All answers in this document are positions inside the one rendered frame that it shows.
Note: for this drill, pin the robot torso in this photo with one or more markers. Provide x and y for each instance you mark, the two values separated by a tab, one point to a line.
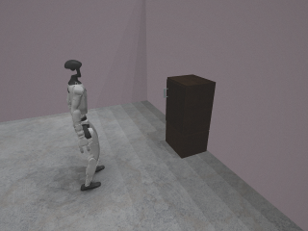
83	105

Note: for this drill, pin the left robot thigh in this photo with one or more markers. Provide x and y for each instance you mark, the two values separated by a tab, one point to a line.
93	128

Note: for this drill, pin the robot right upper arm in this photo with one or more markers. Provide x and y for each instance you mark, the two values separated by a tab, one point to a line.
77	92

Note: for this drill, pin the right robot forearm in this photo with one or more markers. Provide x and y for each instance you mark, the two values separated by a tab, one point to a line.
76	118

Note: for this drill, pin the cupboard door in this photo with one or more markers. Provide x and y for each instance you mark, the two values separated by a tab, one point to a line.
175	105

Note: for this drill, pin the left robot forearm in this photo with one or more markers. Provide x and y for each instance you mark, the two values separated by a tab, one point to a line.
69	107

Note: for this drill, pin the right robot hand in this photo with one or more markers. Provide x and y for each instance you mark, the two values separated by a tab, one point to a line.
83	142

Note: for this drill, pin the robot left upper arm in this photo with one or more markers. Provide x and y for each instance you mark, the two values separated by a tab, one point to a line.
68	99

